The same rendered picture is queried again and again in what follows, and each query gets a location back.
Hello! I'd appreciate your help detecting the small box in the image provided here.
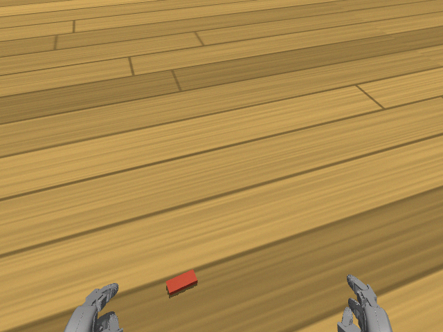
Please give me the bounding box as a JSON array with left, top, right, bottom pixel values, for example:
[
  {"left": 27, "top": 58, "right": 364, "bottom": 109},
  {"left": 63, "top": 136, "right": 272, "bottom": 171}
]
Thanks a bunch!
[{"left": 166, "top": 269, "right": 198, "bottom": 295}]

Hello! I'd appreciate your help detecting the left robot hand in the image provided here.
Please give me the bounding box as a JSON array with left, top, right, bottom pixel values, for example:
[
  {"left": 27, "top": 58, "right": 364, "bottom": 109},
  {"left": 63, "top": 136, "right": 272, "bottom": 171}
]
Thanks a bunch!
[{"left": 64, "top": 283, "right": 123, "bottom": 332}]

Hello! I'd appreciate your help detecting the right robot hand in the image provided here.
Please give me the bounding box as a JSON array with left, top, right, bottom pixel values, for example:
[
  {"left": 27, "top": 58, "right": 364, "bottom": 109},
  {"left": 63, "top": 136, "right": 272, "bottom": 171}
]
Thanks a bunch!
[{"left": 337, "top": 275, "right": 392, "bottom": 332}]

